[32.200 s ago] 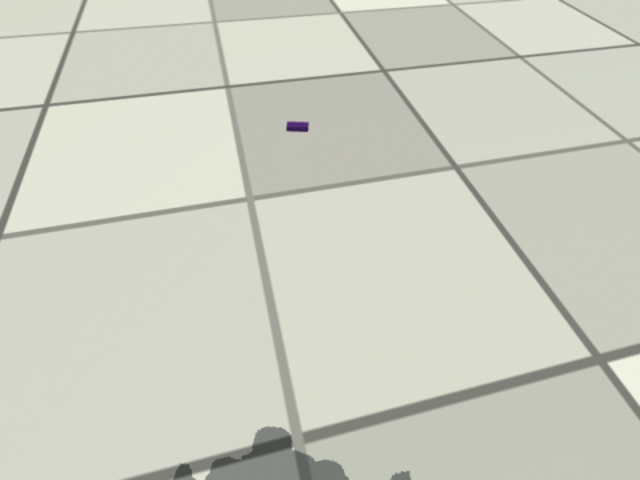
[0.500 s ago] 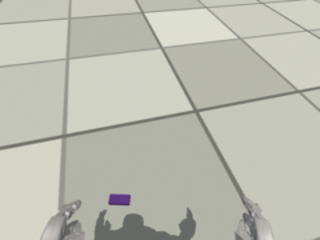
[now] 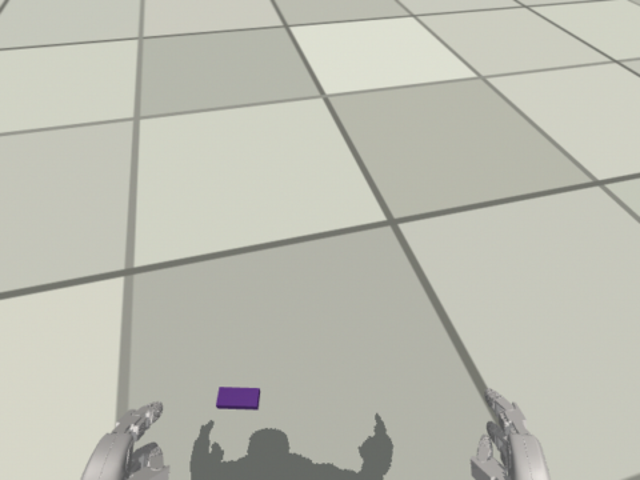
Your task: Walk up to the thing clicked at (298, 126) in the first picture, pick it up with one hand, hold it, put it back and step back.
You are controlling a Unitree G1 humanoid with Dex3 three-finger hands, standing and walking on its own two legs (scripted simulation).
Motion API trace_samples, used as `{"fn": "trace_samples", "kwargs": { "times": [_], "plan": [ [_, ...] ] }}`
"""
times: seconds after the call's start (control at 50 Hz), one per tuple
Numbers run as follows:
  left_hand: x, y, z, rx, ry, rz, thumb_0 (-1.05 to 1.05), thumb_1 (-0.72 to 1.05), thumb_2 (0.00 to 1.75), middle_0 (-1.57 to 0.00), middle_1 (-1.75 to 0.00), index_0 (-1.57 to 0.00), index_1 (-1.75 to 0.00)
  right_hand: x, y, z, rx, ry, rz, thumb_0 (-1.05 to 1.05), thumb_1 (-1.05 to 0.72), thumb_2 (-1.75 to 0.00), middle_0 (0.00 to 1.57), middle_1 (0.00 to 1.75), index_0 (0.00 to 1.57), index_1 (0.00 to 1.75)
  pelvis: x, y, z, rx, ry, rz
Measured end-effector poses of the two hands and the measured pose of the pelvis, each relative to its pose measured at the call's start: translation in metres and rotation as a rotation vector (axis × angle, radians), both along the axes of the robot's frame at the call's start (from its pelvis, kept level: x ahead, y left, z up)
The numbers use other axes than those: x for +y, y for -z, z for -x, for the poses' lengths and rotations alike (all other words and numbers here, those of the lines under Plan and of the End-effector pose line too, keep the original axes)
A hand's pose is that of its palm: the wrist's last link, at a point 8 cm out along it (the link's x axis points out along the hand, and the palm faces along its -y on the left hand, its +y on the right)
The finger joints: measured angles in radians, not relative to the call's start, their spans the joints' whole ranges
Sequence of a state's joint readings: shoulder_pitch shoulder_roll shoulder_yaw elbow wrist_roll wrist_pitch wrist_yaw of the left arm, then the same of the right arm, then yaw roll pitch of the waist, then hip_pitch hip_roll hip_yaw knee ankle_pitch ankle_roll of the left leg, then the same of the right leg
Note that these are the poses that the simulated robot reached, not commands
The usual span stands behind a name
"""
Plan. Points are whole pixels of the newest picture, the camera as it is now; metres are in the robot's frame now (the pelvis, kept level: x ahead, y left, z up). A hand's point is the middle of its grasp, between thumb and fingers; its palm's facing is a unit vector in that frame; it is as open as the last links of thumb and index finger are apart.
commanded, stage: home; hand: left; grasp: from above
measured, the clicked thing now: (238, 398) +0.47 +0.21 -0.70
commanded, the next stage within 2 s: stand in 0.70 s
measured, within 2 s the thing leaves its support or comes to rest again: neither
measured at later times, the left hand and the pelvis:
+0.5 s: hand (167, 471) +0.17 +0.18 -0.05, palm faces +0.03 -0.98 -0.21, open 7.4 cm; pelvis +0.00 +0.00 +0.00, yaw +0 degrees
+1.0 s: hand out of the picture +0.15 +0.22 -0.09, palm faces +0.00 -0.94 -0.33, open 7.4 cm; pelvis -0.01 +0.00 +0.02, yaw +0 degrees
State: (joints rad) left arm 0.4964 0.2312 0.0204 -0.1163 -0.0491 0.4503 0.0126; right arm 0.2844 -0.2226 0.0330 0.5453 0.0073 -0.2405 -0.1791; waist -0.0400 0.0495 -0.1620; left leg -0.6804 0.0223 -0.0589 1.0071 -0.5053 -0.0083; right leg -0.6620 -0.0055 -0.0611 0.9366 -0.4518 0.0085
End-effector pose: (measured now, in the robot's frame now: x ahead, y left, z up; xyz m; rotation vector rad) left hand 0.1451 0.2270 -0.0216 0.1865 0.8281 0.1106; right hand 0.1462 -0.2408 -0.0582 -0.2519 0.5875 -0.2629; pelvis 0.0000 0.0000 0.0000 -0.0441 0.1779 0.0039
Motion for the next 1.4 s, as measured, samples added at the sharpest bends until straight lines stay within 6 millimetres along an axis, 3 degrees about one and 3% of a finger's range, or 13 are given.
{"fn": "trace_samples", "kwargs": {
  "times": [0.8, 0.88, 0.96, 1.1, 1.26, 1.4],
  "plan": [
    [0.002, 0.0, -0.008, -0.006, 0.003, -0.002, 0.02, 0.9, 0.9, -0.2, -0.3, -0.2, -0.3, -0.001, 0.001, -0.007, 0.003, 0.009, 0.002, 0.01, -0.9, -0.9, 0.21, 0.3, 0.21, 0.3, 0.001, 0.002, -0.007, 0.01, 0.002, 0.002],
    [0.015, 0.02, -0.012, -0.023, 0.037, -0.09, 0.01, 0.9, 0.9, -0.21, -0.3, -0.21, -0.3, -0.004, 0.017, 0.0, 0.223, -0.127, 0.047, 0.01, -0.9, -0.9, 0.21, 0.3, 0.21, 0.3, 0.001, -0.008, 0.001, -0.077, 0.011, -0.027],
    [0.032, 0.033, 0.001, 0.049, 0.022, -0.123, 0.01, 0.9, 0.9, -0.21, -0.3, -0.21, -0.3, -0.014, 0.022, 0.017, 0.367, -0.133, 0.02, 0.01, -0.9, -0.9, 0.21, 0.3, 0.21, 0.3, 0.001, -0.018, 0.005, -0.121, 0.012, -0.045],
    [0.053, 0.045, 0.045, 0.21, -0.045, -0.137, 0.01, 0.9, 0.9, -0.21, -0.3, -0.21, -0.3, -0.03, 0.019, 0.048, 0.482, -0.054, -0.005, 0.01, -0.9, -0.9, 0.21, 0.3, 0.21, 0.3, 0.004, -0.033, 0.004, -0.163, 0.009, -0.044],
    [0.055, 0.048, 0.087, 0.348, -0.099, -0.116, 0.01, 0.9, 0.9, -0.21, -0.3, -0.21, -0.3, -0.029, 0.016, 0.069, 0.571, -0.011, -0.032, 0.01, -0.9, -0.9, 0.2, 0.3, 0.2, 0.3, 0.005, -0.047, -0.001, -0.2, 0.0, -0.042],
    [0.052, 0.047, 0.104, 0.414, -0.12, -0.1, 0.01, 0.9, 0.9, -0.21, -0.3, -0.21, -0.3, -0.026, 0.013, 0.078, 0.612, 0.005, -0.052, 0.01, -0.9, -0.9, 0.21, 0.3, 0.21, 0.3, 0.005, -0.056, -0.001, -0.222, -0.003, -0.043]
  ]
}}
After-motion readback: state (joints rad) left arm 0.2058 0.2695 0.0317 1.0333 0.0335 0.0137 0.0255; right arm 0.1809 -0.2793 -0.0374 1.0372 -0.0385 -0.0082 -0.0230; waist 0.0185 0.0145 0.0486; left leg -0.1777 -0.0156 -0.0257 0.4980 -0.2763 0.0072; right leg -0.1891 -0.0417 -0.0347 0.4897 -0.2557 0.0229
